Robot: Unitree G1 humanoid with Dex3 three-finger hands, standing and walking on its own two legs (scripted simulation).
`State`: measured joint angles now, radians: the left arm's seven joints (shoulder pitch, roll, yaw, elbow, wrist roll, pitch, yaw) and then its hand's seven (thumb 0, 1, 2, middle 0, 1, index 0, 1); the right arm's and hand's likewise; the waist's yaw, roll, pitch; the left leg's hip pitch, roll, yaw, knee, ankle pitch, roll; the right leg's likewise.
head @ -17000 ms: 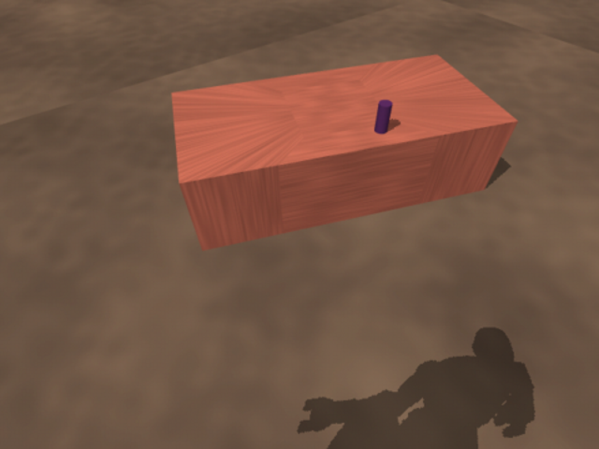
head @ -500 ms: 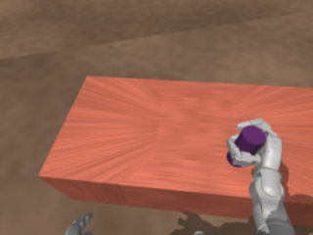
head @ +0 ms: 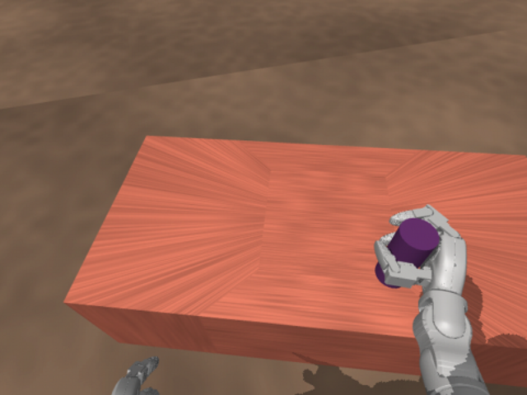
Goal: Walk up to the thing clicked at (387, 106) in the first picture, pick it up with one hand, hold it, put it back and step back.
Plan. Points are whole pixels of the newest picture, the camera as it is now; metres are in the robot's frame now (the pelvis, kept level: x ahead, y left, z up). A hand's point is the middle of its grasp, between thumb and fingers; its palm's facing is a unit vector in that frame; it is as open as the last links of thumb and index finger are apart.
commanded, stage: hold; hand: right
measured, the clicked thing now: (403, 255) +0.33 -0.18 +0.03
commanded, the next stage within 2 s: crouch in 1.82 s
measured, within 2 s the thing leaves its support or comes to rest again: neither
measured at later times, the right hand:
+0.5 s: hand (400, 258) +0.32 -0.17 +0.05, palm faces +0.27 +0.96 -0.01, open 7.3 cm
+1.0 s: hand (400, 260) +0.31 -0.17 +0.05, palm faces +0.27 +0.96 -0.01, open 7.3 cm
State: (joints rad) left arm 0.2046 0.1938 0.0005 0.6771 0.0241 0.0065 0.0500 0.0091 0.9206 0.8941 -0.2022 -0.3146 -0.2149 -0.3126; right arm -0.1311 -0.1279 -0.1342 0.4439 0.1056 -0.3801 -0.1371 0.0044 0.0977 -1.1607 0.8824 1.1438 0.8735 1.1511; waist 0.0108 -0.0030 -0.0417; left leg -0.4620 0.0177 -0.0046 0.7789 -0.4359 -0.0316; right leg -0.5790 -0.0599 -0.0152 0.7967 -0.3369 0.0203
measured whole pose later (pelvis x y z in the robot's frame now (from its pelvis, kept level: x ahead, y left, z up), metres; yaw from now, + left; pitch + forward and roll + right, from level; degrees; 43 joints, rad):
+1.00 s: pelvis -0.02 +0.01 +0.00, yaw +0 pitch +5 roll +1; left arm 0.20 0.21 0.01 0.69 0.02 -0.01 0.06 0.01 0.91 0.90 -0.20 -0.31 -0.21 -0.31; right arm -0.11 -0.13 -0.14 0.42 0.12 -0.38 -0.12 0.00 0.10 -1.16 0.88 1.14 0.88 1.15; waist 0.01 -0.01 -0.03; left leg -0.45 0.01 0.00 0.77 -0.41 -0.02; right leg -0.55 -0.06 -0.01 0.76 -0.30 0.03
